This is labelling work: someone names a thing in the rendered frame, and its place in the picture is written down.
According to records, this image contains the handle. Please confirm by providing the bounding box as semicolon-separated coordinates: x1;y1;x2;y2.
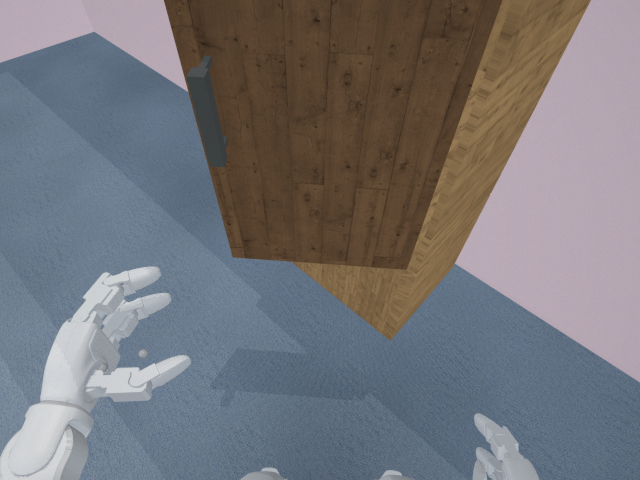
186;56;228;167

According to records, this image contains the robot left forearm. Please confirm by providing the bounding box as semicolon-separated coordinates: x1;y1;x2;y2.
0;401;94;480

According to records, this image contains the robot right hand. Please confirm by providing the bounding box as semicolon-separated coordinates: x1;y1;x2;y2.
472;413;539;480

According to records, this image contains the right robot shin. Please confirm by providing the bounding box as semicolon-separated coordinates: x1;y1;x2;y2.
381;470;402;478

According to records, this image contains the cupboard door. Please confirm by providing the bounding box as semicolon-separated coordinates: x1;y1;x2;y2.
164;0;502;270

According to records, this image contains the robot left hand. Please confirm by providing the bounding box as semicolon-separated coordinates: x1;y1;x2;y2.
40;266;191;413

